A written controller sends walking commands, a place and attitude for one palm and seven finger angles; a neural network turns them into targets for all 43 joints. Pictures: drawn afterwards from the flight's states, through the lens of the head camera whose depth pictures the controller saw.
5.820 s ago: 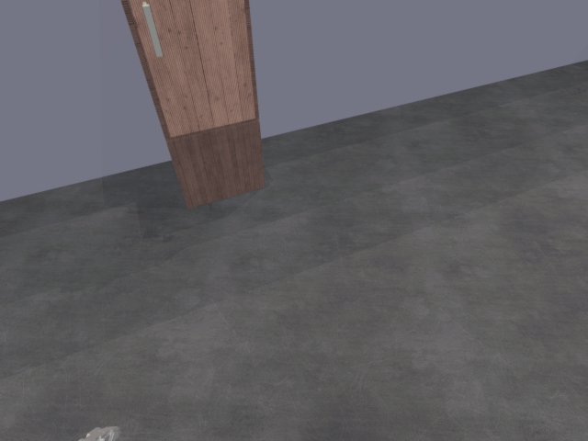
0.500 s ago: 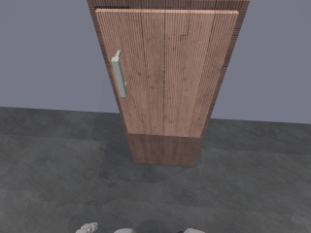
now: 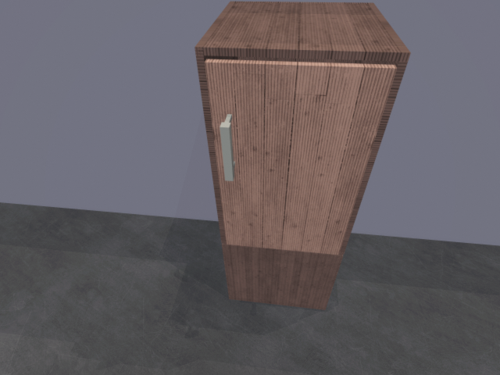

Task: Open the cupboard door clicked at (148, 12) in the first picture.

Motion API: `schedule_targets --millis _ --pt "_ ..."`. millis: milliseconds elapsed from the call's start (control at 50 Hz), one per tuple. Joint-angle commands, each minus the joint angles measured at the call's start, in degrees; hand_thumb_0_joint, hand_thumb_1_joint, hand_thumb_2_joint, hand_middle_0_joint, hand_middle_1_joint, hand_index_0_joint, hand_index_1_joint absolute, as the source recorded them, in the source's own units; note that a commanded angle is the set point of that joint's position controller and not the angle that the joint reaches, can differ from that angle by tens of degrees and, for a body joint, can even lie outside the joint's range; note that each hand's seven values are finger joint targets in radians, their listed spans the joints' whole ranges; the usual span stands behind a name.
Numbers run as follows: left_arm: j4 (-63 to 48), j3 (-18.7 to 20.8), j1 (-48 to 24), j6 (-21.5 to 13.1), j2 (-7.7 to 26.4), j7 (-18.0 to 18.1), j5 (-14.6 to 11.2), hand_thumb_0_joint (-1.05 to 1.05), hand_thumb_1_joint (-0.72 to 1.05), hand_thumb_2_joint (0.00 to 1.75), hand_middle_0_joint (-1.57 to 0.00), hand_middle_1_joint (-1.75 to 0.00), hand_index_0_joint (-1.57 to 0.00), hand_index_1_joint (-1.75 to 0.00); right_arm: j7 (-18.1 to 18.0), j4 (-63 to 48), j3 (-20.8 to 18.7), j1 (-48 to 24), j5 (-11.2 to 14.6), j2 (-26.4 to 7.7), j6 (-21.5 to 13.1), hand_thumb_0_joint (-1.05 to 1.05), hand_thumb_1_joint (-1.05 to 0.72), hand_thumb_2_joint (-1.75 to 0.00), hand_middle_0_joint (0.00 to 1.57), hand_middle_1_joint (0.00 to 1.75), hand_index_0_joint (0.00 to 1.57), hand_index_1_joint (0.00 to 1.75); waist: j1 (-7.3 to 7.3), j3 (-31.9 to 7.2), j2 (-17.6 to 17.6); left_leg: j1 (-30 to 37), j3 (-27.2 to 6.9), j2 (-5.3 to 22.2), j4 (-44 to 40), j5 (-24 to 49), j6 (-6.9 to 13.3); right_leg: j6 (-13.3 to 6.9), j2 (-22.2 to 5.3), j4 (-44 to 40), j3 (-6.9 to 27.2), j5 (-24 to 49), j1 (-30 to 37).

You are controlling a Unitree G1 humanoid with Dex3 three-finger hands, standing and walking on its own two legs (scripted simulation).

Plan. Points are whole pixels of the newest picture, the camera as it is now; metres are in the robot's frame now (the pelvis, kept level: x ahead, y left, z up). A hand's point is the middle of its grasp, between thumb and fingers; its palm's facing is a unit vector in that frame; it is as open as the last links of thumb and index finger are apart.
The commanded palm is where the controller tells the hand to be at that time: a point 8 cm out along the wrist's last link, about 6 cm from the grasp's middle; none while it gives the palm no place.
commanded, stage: come to a stop and stand still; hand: left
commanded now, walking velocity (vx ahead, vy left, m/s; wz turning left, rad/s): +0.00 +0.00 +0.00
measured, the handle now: (229, 148) +0.57 +0.10 +0.07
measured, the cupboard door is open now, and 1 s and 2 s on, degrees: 0 0 0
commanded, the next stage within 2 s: look again from close up in 0.86 s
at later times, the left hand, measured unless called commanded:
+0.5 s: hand out of the picture +0.12 +0.22 -0.13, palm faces -0.01 -0.94 -0.34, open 7.4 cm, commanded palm none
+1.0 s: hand out of the picture +0.08 +0.21 -0.14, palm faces +0.03 -0.95 -0.31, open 7.4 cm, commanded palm none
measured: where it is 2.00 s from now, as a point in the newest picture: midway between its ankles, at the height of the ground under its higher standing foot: outside the picture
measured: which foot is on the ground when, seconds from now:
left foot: down 0.00-1.00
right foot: down 0.00-1.00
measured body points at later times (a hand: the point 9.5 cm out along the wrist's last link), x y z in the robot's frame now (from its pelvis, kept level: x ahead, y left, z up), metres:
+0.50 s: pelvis +0.02 -0.02 +0.01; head +0.01 -0.03 +0.46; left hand +0.12 +0.27 -0.11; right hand +0.04 -0.32 -0.13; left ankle +0.00 +0.11 -0.73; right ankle +0.09 -0.14 -0.73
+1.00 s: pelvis +0.03 -0.02 +0.02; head +0.03 -0.02 +0.47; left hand +0.08 +0.26 -0.12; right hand +0.11 -0.29 -0.12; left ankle +0.00 +0.11 -0.73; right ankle +0.09 -0.14 -0.73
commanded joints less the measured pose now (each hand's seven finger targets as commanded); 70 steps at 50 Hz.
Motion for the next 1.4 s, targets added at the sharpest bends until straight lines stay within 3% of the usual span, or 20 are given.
schedule_targets --millis 0,160,420,580,860,1380 --pt "-5.1 2.3 -4.9 -2.8 10.7 0.3 -0.2 0.0 0.9 0.9 -0.2 -0.3 -0.2 -0.3 -0.8 -2.7 -2.8 0.3 0.4 -11.1 -1.6 0.0 -0.9 -0.9 0.2 0.3 0.2 0.3 -2.52 5.1 -3.2 -7.2 -7.1 4.6 -12.3 -5.9 2.6 -3.5 -2.1 -9.3 6.3 -8.8 1.6" --pt "-2.9 2.5 -8.8 -3.3 13.9 0.4 -0.5 0.0 0.9 0.9 -0.2 -0.3 -0.2 -0.3 -0.5 1.5 -2.4 0.2 0.4 -13.0 -2.2 0.0 -0.9 -0.9 0.2 0.3 0.2 0.3 -2.44 3.3 -4.1 -5.0 -6.7 4.5 -13.0 -2.6 2.0 -4.0 -4.1 -12.9 7.4 -11.9 4.1" --pt "0.3 1.4 -14.9 -3.3 15.7 0.5 -1.0 0.0 0.9 0.9 -0.2 -0.3 -0.2 -0.3 -0.1 7.2 -1.2 -1.4 0.5 -15.2 -2.4 0.0 -0.9 -0.9 0.2 0.3 0.2 0.3 -1.68 3.0 -2.2 -4.7 -6.7 5.7 -16.3 3.2 0.4 -3.2 -4.8 -14.2 5.6 -4.6 11.0" --pt "1.2 0.9 -16.5 -3.4 15.1 0.6 -1.1 0.0 0.9 0.9 -0.2 -0.3 -0.2 -0.3 -0.3 8.8 -0.7 -2.9 0.6 -15.2 -2.5 0.0 -0.9 -0.9 0.2 0.3 0.2 0.3 -1.72 1.2 -2.0 -1.9 -6.5 6.5 -17.0 9.2 0.0 -3.0 -4.7 -13.7 4.3 4.6 14.0" --pt "3.3 0.6 -15.0 -3.4 13.7 0.8 -0.9 0.0 0.9 0.9 -0.2 -0.3 -0.2 -0.3 -0.6 9.8 -0.5 -5.3 0.7 -14.2 -2.1 0.0 -0.9 -0.9 0.2 0.3 0.2 0.3 -1.89 0.6 -2.7 2.2 -6.3 6.8 -18.0 11.2 -0.2 -2.6 -4.4 -15.1 3.7 7.6 14.0" --pt "5.6 0.2 -11.7 -2.9 12.5 0.7 -0.9 0.0 0.9 0.9 -0.2 -0.3 -0.2 -0.3 -0.8 11.4 0.2 -4.3 0.8 -13.3 -2.1 0.0 -0.9 -0.9 0.2 0.3 0.2 0.3 -1.16 3.1 -1.7 0.5 -7.2 6.8 -19.8 9.0 -0.3 -2.2 -4.6 -16.7 2.7 4.2 15.0"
